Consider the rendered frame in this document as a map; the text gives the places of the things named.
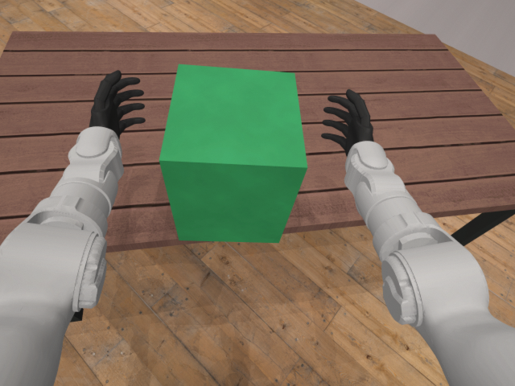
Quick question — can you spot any robot left upper arm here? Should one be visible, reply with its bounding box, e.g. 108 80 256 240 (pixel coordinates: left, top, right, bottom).
0 223 107 386

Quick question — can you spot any robot left forearm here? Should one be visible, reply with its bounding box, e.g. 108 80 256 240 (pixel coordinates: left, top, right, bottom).
0 126 124 261

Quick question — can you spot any carton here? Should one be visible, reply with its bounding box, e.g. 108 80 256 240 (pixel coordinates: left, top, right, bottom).
159 64 307 243

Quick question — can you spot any robot left hand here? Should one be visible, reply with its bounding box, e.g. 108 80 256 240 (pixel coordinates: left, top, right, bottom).
89 70 146 139

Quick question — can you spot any table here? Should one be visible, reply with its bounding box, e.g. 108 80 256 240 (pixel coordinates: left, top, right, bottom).
0 31 515 322

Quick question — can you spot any robot right upper arm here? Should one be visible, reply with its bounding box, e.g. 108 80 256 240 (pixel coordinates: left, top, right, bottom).
381 241 515 386

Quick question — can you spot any robot right hand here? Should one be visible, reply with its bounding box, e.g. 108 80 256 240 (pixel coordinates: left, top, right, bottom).
321 89 374 157

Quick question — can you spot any robot right forearm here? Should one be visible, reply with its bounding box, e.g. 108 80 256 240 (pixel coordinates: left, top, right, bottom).
344 141 489 304

